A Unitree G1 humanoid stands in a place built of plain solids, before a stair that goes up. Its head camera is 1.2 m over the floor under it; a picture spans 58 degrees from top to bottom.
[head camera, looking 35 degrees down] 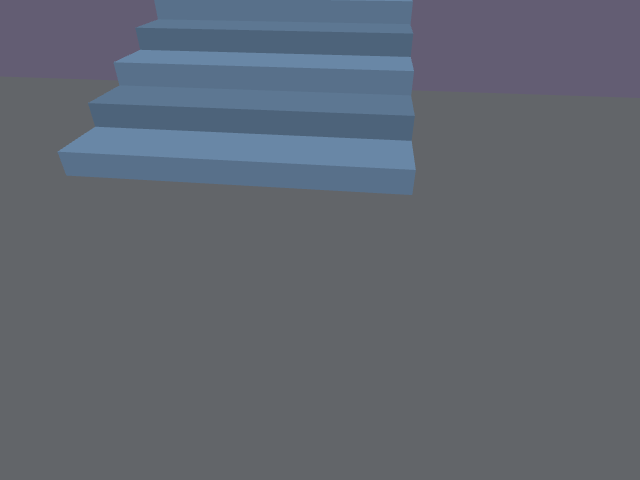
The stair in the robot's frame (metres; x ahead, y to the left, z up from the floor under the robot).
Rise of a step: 0.16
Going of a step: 0.41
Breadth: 2.10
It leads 7 degrees to the right of straight ahead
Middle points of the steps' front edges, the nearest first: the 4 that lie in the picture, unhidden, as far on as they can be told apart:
2.28 0.52 0.16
2.69 0.47 0.32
3.10 0.42 0.48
3.51 0.37 0.63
